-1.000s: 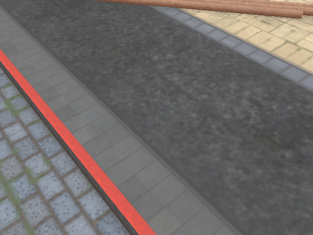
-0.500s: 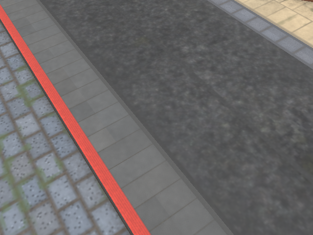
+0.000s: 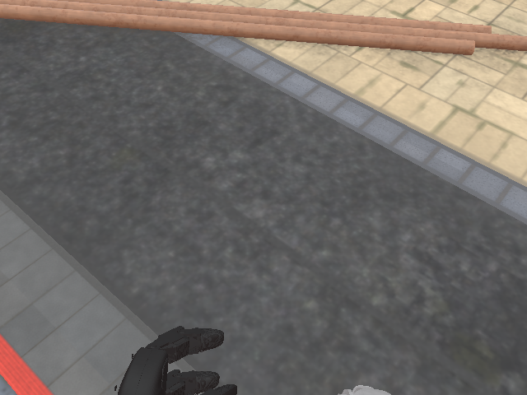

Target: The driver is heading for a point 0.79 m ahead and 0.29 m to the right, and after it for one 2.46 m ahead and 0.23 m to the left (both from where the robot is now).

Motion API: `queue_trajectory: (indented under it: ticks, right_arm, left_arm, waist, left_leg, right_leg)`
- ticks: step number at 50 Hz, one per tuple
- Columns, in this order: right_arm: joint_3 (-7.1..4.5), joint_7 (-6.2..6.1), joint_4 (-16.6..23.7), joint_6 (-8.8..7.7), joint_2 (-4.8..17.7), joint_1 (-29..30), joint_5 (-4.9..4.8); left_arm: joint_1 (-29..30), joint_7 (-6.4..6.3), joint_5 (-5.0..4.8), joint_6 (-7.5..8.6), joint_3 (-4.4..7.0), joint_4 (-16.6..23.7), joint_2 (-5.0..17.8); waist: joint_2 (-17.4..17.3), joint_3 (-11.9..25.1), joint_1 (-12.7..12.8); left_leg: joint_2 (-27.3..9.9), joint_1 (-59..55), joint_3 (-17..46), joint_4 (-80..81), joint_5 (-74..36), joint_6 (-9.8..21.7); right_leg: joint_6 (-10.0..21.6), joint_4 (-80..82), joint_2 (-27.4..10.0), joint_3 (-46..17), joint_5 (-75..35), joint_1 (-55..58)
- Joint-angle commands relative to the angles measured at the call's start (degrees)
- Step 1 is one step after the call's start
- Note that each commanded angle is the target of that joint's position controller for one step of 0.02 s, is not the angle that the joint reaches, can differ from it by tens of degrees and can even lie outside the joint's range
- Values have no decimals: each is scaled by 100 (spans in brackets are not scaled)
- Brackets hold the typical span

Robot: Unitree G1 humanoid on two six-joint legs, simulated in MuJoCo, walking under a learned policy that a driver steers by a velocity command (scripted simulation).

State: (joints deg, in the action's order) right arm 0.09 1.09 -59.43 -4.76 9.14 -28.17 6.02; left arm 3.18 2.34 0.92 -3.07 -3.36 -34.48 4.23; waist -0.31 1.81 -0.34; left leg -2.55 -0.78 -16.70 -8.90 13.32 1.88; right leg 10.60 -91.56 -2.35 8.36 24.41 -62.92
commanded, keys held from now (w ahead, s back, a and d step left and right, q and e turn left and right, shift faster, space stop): w+e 1.00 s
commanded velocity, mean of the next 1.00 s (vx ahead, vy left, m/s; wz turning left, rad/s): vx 0.50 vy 0.00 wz -0.58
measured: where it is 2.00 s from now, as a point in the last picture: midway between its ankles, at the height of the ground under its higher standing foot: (424, 181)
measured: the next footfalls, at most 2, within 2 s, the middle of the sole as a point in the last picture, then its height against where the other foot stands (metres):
right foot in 0.08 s outside the picture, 0.15 m higher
left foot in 0.54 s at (262, 358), level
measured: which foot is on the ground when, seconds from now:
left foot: down 0.00-0.14, up 0.16-0.52, down 0.54-1.00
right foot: up 0.00-0.06, down 0.08-0.56, up 0.58-1.00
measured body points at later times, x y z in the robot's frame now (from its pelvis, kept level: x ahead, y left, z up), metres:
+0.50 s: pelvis +0.32 -0.05 +0.11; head +0.33 -0.06 +0.56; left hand +0.36 +0.18 -0.03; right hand +0.52 -0.30 +0.06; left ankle +0.49 +0.04 -0.58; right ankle +0.14 -0.11 -0.60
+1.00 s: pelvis +0.56 -0.17 +0.12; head +0.59 -0.19 +0.57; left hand +0.89 -0.14 +0.05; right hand +0.38 -0.40 -0.01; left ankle +0.50 +0.03 -0.60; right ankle +0.61 -0.34 -0.59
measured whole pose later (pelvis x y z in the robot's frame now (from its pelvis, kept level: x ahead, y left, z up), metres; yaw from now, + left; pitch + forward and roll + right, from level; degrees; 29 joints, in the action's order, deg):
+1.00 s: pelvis +0.56 -0.17 +0.12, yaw -37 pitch +3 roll +2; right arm -4.6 -1.5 -50.7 -3.7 16.9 -20.9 -1.2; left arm -1.1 3.2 -1.6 1.7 2.9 -37.3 13.4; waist 1.6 -0.1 -4.9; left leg -4.7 -3.8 -18.4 -19.9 24.4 -4.3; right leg 5.9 -37.2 -3.5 2.8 7.0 -35.4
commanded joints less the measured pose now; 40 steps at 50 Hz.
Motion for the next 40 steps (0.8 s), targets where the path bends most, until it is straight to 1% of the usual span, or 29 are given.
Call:
queue_trajectory:
  ticks: [1, 2, 4, 5, 6, 7, 8, 9, 10, 11, 13, 15, 17, 19, 20, 22, 25, 26, 27, 28, 29, 30, 31, 33, 34, 35, 36, 38, 40]
  right_arm:
    - [-398, 509, 274, 59, 1734, -21, 361]
    - [-477, 477, 353, 6, 1839, -78, 214]
    - [-495, 347, 449, 69, 1842, -309, 265]
    - [-489, 289, 573, 85, 1884, -326, 357]
    - [-485, 275, 752, 70, 1910, -120, 361]
    - [-468, 377, 1072, 145, 1811, 579, 540]
    - [-556, 626, 1154, 268, 1764, 919, 196]
    - [-354, 550, 1474, 302, 1145, 949, -58]
    - [-179, 370, 1791, 205, 761, 1505, -5]
    - [-147, 227, 2004, 176, 771, 1658, 138]
    - [93, 56, 2308, 288, 399, 1754, 61]
    - [-12, -43, 2444, 243, 854, 1847, -214]
    - [-37, -139, 2406, 8, 971, 1952, -262]
    - [55, -73, 2466, -70, 861, 2373, -257]
    - [130, 0, 2610, -24, 721, 2754, -275]
    - [192, 143, 2753, 87, 526, 3292, -332]
    - [37, 58, 2691, 15, 1024, 3470, -402]
    - [-83, -24, 2542, -121, 1272, 2862, -490]
    - [-165, -106, 2147, -274, 1465, 1387, -509]
    - [-232, -83, 1875, -280, 1710, -22, -463]
    - [-230, -116, 1488, -193, 1464, -685, -238]
    - [-314, -142, 1448, -212, 1494, 45, -289]
    - [-201, -196, 1526, -190, 1055, 802, -357]
    - [91, -252, 1598, -192, 37, 1469, -475]
    - [85, -309, 1567, -210, -18, 1657, -471]
    - [17, -355, 1497, -264, 95, 1704, -447]
    - [-326, -239, 1508, -295, 1100, 1646, -649]
    - [-392, -211, 1396, -276, 1172, 1541, -608]
    - [-437, -232, 1380, -220, 1235, 1605, -579]
  left_arm:
    - [-314, 592, 60, -102, -78, 467, 375]
    - [-387, 583, 4, -90, -47, 402, 433]
    - [-573, 394, -103, -20, -40, 270, 611]
    - [-971, 288, -229, 29, -4, 136, 777]
    - [-1943, 184, -347, 62, 100, -132, 1047]
    - [-3556, -4, -55, 95, 344, -686, 1576]
    - [-4307, 56, 230, 188, 491, -1072, 2284]
    - [-4370, 64, 314, 447, 689, -1395, 2463]
    - [-4241, 166, 269, 746, 473, -1823, 1731]
    - [-3733, 312, 244, 958, 315, -2087, 1168]
    - [-2840, 428, 273, 998, 100, -2292, 553]
    - [-1616, 384, 238, 1042, 166, -1826, 731]
    - [-1755, 187, 287, 1273, 220, -1712, 1116]
    - [-2067, 40, 253, 1390, 332, -1599, 1411]
    - [-2068, 27, 78, 1399, 400, -1490, 1532]
    - [-2915, 136, -42, 1314, 557, -1685, 1832]
    - [-3128, 244, 39, 1165, 796, -1736, 2029]
    - [-3085, 268, 191, 1169, 810, -1718, 1960]
    - [-3104, 259, 308, 1231, 680, -1577, 1435]
    - [-3955, 246, 457, 1336, 421, -1343, 552]
    - [-2922, 333, 224, 1274, 585, -1283, 1200]
    - [-2349, 306, 111, 1173, 635, -1179, 1265]
    - [-2109, 189, 143, 1085, 614, -1244, 1293]
    - [-1948, 163, 415, 957, 567, -1293, 1124]
    - [-1785, 199, 407, 896, 551, -1238, 978]
    - [-1589, 252, 319, 861, 526, -1178, 895]
    - [-1425, -65, -630, 729, 649, -790, 1150]
    - [-1213, -235, -445, 657, 610, -582, 1115]
    - [-1162, -177, -287, 604, 615, -416, 1063]
  waist:
    - [-646, 197, 522]
    - [-788, 389, 395]
    - [-1175, 576, 292]
    - [-1386, 928, 363]
    - [-1199, 1504, 805]
    - [-291, 1957, 1495]
    - [399, 1960, 1388]
    - [161, 1283, 1222]
    - [691, 433, 929]
    - [579, 260, 443]
    - [119, 301, -291]
    - [-62, 267, -576]
    - [186, 122, -437]
    - [38, 59, -100]
    - [71, 15, 34]
    - [539, -195, 359]
    - [620, -196, 388]
    - [554, 210, 153]
    - [-122, 1437, -250]
    - [-2080, 3443, -344]
    - [-1240, 2320, -913]
    - [-494, 824, -601]
    - [-208, 265, -364]
    - [-262, 347, 48]
    - [-369, 363, 170]
    - [-370, 265, 169]
    - [-231, -205, 75]
    - [-64, -241, 113]
    - [-351, -213, 184]
  left_leg:
    - [-2413, -1068, 305, -188, -8186, 1999]
    - [-2401, -1696, 136, -456, -8579, 2027]
    - [-2306, -2272, 102, -1189, -10606, 1731]
    - [-2097, -1369, 182, -1699, -11404, 1403]
    - [-1833, 391, 454, -2758, -10931, 1021]
    - [-1214, 2392, 635, -4736, -6039, 604]
    - [223, 4252, 1494, -7598, -635, 106]
    - [509, 5426, 2844, -9210, -646, 273]
    - [618, 6186, 3030, -10393, -524, 467]
    - [611, 6558, 3071, -10156, -173, 549]
    - [307, 6466, 2656, -9964, 155, 725]
    - [80, 5016, 2044, -8386, 632, 430]
    - [-57, 4545, 1828, -7996, 298, -30]
    - [-251, 3941, 1763, -6095, -203, -313]
    - [-170, 3045, 1569, -4728, -156, -489]
    - [102, 2673, 1352, -3651, -473, -714]
    - [343, 2878, 1374, -1914, -1184, -346]
    - [251, 1936, 1391, -2156, -1623, 30]
    - [-397, -177, 1940, -2738, -2632, 811]
    - [-2106, -3554, 4894, -2372, -3087, 2810]
    - [-2377, -3157, 5993, -1382, -1932, 2505]
    - [-2273, -1651, 5132, -1143, -624, 1780]
    - [-2053, -144, 4210, -827, -176, 1431]
    - [-1642, 760, 3090, -223, -945, 1241]
    - [-1535, 913, 2756, -50, -1120, 1192]
    - [-1431, 1011, 2348, 97, -1158, 1164]
    - [-1387, 1178, 1828, 50, -1157, 790]
    - [-1399, 1382, 1482, 145, -1338, 765]
    - [-1202, 1581, 948, 135, -1425, 715]
  right_leg:
    - [19, 1366, 196, -244, 576, 17]
    - [-189, 1793, 466, -37, 835, 178]
    - [-232, 2805, 985, 136, 370, 779]
    - [-20, 2807, 1167, -266, -174, 2111]
    - [379, 2839, 1066, -1161, -683, 4189]
    - [856, 4273, 673, -2774, -2147, 6322]
    - [1415, 5923, -212, -5217, -2492, 6786]
    - [1171, 6173, -598, -5390, -2078, 6464]
    - [979, 5934, -451, -4875, -1657, 5705]
    - [866, 5897, -256, -4173, -1834, 5620]
    - [603, 5956, 31, -3383, -2010, 4509]
    - [376, 6740, 373, -2599, -1435, 3074]
    - [205, 7023, 467, -2719, -1707, 2959]
    - [10, 6972, 533, -2411, -2151, 3158]
    - [28, 7071, 655, -2232, -2115, 2784]
    - [354, 6954, 127, -2790, -2848, 3423]
    - [263, 6433, -415, -3463, -4414, 5333]
    - [-61, 5881, -257, -3336, -5179, 5342]
    - [-457, 4358, 290, -2910, -4926, 4794]
    - [-967, 2172, 1353, -2384, -1599, 2404]
    - [-989, 621, 1292, -1977, 763, 857]
    - [-801, 127, 711, -1855, -100, 313]
    - [-711, 458, 146, -1722, -892, 718]
    - [-704, 1272, -321, -1603, -1063, 1763]
    - [-740, 1433, -390, -1502, -774, 1945]
    - [-754, 1605, -468, -1429, -682, 1892]
    - [-866, 1725, -444, -1437, -1043, 1618]
    - [-944, 2322, -502, -1457, -1601, 1595]
    - [-965, 3263, -502, -1189, -2239, 2083]
Keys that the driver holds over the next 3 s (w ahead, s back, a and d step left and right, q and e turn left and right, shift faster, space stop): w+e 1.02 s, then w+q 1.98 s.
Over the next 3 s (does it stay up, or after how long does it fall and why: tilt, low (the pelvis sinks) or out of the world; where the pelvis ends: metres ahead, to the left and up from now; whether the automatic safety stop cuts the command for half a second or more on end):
stays up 1.58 -0.42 0.14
